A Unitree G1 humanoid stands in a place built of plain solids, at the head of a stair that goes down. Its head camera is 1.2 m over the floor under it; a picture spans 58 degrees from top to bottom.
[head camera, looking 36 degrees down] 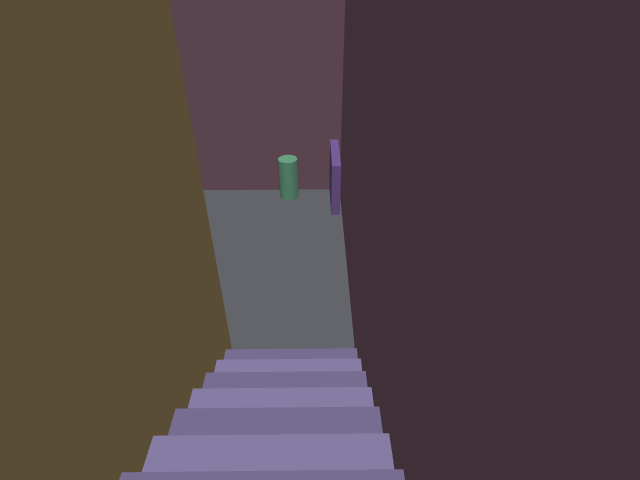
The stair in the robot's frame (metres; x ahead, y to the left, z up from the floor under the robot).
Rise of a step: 0.17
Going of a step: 0.24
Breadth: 0.98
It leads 1 degrees to the left of straight ahead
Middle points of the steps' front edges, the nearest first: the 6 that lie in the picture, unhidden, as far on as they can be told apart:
0.98 0.20 -0.51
1.21 0.20 -0.68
1.45 0.21 -0.85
1.68 0.21 -1.02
1.91 0.21 -1.20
2.15 0.21 -1.37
